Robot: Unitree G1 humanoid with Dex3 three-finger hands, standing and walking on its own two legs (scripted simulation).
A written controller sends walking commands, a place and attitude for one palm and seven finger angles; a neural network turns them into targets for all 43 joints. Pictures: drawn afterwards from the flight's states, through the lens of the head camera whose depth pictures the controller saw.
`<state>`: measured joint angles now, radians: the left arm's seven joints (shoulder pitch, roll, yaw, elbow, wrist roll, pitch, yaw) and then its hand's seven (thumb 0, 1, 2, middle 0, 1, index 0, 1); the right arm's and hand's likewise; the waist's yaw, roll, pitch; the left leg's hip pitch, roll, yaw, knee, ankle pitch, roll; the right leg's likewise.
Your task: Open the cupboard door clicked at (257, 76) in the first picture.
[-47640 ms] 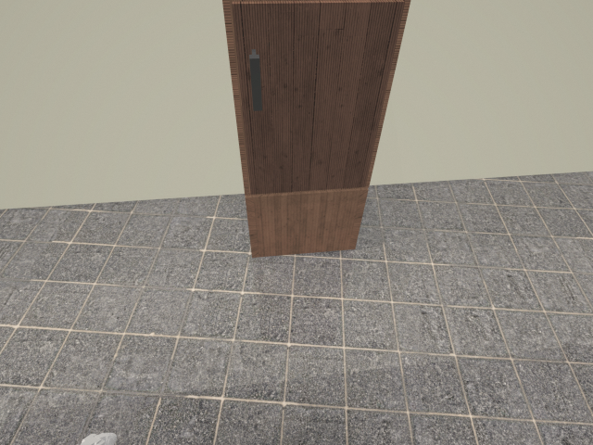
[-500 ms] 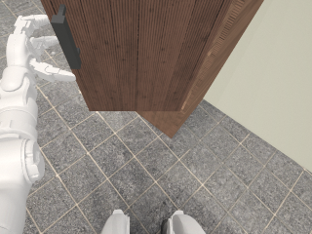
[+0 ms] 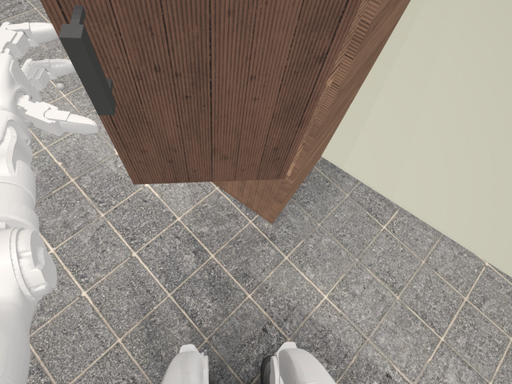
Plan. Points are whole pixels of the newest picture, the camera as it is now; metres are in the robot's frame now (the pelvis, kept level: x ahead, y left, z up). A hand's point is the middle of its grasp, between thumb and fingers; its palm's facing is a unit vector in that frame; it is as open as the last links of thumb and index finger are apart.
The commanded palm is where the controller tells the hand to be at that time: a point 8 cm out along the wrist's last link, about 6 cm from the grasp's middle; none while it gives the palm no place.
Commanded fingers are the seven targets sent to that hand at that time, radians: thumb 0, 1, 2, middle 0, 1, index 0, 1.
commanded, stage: move the hooked fingers beside the handle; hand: left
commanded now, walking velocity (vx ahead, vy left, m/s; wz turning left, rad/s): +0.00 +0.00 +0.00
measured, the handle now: (93, 64) +0.56 +0.21 +0.10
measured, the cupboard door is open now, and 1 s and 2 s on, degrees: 41 41 41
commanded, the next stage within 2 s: slide the fingers in behind the handle in 1.68 s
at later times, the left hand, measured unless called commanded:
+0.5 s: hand (56, 84) +0.52 +0.25 +0.10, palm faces +0.03 -1.00 -0.01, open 14.2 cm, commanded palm +0.51 +0.28 +0.09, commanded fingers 0.00 -0.50 0.30 -0.30 -1.20 -0.30 -1.20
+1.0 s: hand (43, 84) +0.51 +0.26 +0.10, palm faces +0.02 -1.00 -0.02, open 14.0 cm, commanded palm +0.50 +0.30 +0.10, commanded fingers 0.00 -0.50 0.30 -0.30 -1.20 -0.30 -1.20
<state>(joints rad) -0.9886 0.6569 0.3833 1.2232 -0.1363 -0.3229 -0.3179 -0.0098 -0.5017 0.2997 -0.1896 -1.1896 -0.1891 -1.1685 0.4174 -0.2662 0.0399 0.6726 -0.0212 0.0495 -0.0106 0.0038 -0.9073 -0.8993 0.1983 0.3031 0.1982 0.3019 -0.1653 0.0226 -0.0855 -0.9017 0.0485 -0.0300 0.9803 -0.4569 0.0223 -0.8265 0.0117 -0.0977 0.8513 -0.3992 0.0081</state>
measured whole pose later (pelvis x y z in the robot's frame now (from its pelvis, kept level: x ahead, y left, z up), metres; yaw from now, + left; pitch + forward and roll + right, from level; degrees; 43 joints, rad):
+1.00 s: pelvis -0.01 +0.00 +0.00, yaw -2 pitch +22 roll -5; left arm -0.97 0.80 0.52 1.26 -0.10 -0.31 -0.45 -0.01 -0.50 0.30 -0.30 -1.20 -0.29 -1.20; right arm 0.41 -0.29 0.06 0.60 0.00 0.09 -0.04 0.00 -0.91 -0.90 0.20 0.30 0.20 0.30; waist -0.20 0.02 -0.08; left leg -0.92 0.07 -0.01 0.99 -0.46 0.02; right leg -0.86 0.03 -0.07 0.86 -0.39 0.01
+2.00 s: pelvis +0.00 +0.00 +0.00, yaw -2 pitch +21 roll -5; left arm -0.94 0.73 0.49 1.21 -0.11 -0.29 -0.43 -0.01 -0.50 0.30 -0.30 -1.20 -0.30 -1.20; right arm 0.42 -0.28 0.06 0.61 -0.01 0.09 -0.03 0.00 -0.91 -0.90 0.20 0.30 0.20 0.30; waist -0.19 0.02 -0.10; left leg -0.91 0.07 -0.01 0.99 -0.46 0.03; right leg -0.84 0.03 -0.07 0.85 -0.39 0.01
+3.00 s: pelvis -0.01 -0.01 +0.00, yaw -1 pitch +21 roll -4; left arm -0.98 0.61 0.41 1.22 -0.10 -0.33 -0.28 -0.01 -0.50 0.30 -0.30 -1.20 -0.30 -1.22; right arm 0.42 -0.27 0.04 0.64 -0.01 0.05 -0.01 0.00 -0.91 -0.90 0.20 0.30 0.20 0.30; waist -0.19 0.03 -0.09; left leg -0.91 0.06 -0.01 0.98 -0.45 0.01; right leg -0.86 0.03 -0.07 0.88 -0.39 0.00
